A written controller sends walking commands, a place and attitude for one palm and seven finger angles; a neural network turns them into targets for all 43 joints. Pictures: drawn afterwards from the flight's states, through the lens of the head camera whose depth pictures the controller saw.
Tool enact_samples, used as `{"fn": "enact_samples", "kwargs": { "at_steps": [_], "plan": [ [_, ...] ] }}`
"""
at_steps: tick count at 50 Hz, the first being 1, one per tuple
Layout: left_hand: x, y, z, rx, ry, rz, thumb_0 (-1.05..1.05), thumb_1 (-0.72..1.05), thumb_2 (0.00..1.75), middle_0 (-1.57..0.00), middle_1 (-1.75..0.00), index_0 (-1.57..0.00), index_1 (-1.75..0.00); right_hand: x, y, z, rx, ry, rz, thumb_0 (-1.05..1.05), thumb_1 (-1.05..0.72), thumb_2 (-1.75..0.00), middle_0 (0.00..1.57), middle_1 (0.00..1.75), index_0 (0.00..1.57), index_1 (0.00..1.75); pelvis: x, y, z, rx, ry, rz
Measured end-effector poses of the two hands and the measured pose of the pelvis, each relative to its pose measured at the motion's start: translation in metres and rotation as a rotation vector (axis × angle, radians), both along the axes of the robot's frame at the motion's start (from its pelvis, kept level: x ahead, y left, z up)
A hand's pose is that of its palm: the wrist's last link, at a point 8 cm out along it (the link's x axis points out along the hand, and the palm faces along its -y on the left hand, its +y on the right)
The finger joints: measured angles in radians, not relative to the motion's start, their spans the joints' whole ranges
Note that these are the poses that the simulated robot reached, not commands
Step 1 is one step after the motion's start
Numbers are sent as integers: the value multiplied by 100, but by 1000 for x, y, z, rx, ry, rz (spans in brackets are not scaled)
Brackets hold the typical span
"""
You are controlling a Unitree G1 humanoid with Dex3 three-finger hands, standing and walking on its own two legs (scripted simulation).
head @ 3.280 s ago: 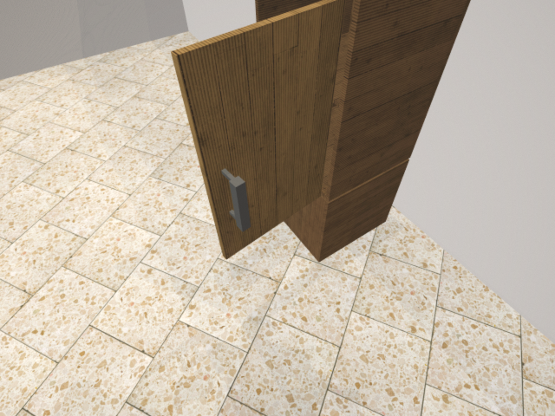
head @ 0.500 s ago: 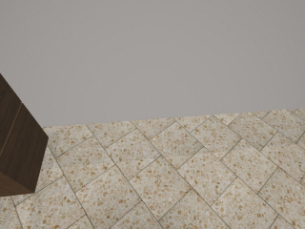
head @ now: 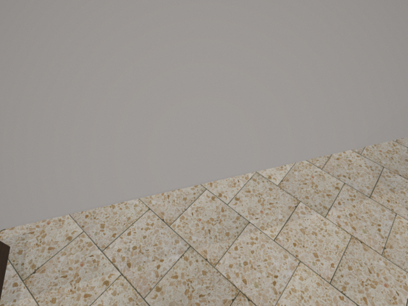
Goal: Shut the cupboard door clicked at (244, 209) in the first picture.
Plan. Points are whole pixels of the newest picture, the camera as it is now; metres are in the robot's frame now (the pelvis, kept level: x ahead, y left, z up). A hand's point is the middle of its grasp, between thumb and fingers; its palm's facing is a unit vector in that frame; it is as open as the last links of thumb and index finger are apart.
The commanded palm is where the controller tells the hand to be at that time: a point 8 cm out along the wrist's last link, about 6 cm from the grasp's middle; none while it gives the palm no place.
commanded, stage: walk to a spot facing it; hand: left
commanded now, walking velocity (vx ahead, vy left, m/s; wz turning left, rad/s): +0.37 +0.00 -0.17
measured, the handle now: out of the picture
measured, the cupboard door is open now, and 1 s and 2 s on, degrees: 97 97 97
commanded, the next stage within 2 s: turn to face it in 0.28 s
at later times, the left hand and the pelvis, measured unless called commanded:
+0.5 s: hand (151, 252) +0.27 +0.14 -0.17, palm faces +0.03 -0.98 -0.20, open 7.2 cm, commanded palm none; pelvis +0.22 -0.05 +0.01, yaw +0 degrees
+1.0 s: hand (165, 222) +0.34 +0.11 -0.15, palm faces +0.33 -0.91 -0.25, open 7.4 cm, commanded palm none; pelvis +0.33 -0.10 +0.01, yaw +19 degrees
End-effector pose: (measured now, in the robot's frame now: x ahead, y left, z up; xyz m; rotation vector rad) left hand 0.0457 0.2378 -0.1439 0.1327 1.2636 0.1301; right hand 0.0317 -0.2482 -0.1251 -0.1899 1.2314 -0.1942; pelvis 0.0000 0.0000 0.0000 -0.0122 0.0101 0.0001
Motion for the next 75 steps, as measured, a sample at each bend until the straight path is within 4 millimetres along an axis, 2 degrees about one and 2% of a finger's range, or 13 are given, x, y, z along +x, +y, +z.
{"fn": "enact_samples", "kwargs": {
  "at_steps": [5,11,16,19,24,29,40,48,56,59,65,70,75],
  "plan": [
    [37,5,-5,11,70,-28,0,92,90,-20,-30,-20,-30,34,13,-5,18,-16,-26,0,-91,-90,20,30,20,30,46,-2,-3,21,5,-27],
    [133,-23,15,6,-24,-75,1,91,90,-19,-30,-19,-30,30,16,-12,99,163,-69,0,-91,-90,20,30,20,30,101,-21,5,18,9,-43],
    [198,-48,8,24,-126,-66,0,91,90,-20,-30,-20,-30,46,-6,-31,129,292,-107,1,-91,-90,20,30,20,30,148,-43,-10,25,-18,-27],
    [207,-59,11,23,-100,-30,0,91,90,-20,-30,-20,-30,91,-23,-23,96,268,-99,1,-91,-90,20,30,20,30,173,-49,-2,13,-16,-12],
    [212,-54,10,30,-7,4,-2,95,90,-20,-30,-20,-30,192,-37,-5,50,112,-49,1,-91,-90,20,30,20,30,213,-52,8,17,-3,1],
    [216,-49,-12,8,84,54,-1,93,90,-20,-30,-20,-30,279,-36,-11,13,-13,36,1,-91,-90,20,29,20,30,254,-45,-8,-5,-16,25],
    [287,-64,11,67,-84,178,0,91,90,-20,-30,-20,-30,361,-57,-20,35,32,196,1,-91,-90,20,30,20,30,294,-81,-6,15,1,182],
    [278,-83,25,98,-61,282,0,90,90,-20,-30,-20,-30,441,-77,-4,21,4,292,1,-91,-90,20,30,20,30,324,-99,6,58,5,300],
    [236,-85,2,56,47,398,0,90,90,-20,-30,-20,-30,524,-43,4,-6,-123,466,1,-91,-90,20,30,20,30,342,-90,-7,38,13,390],
    [230,-79,-4,73,78,439,0,90,90,-20,-30,-20,-30,533,-36,3,-12,-135,513,1,-91,-90,20,30,20,30,345,-95,-10,43,4,431],
    [251,-79,16,119,-9,518,1,91,90,-20,-30,-20,-30,533,-44,-5,-10,-29,586,1,-91,-90,20,30,20,30,358,-114,-3,17,-3,519],
    [259,-95,23,182,-67,547,0,91,90,-20,-30,-20,-30,553,-57,-24,20,17,610,1,-91,-90,20,30,20,30,376,-135,-12,34,7,583],
    [251,-125,27,149,-19,606,0,90,90,-20,-30,-20,-30,577,-53,-13,25,17,644,1,-91,-90,20,30,20,30,387,-139,0,49,7,649]
  ]
}}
